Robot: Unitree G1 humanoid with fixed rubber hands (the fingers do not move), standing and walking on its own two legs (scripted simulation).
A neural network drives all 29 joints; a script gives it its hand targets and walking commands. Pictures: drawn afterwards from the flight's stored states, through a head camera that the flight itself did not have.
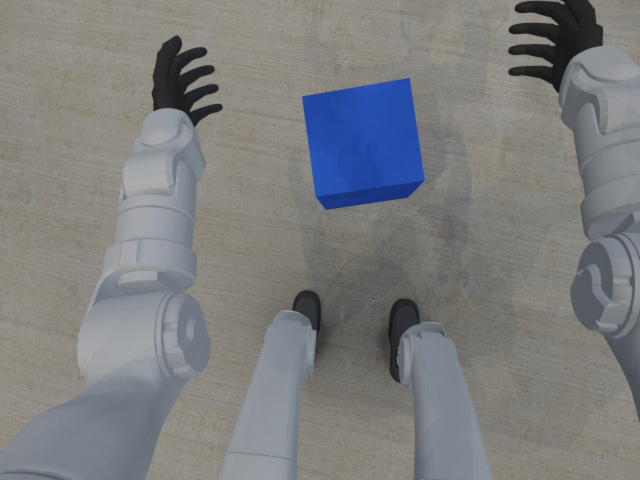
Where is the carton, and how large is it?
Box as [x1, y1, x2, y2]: [302, 78, 424, 209]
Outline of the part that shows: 409,78 302,96 315,195 326,209 407,197 424,180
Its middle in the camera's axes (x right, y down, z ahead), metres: +0.09 -0.19 +0.87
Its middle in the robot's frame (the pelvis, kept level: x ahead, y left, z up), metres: +0.57 +0.03 -0.54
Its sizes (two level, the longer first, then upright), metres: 0.210 0.200 0.250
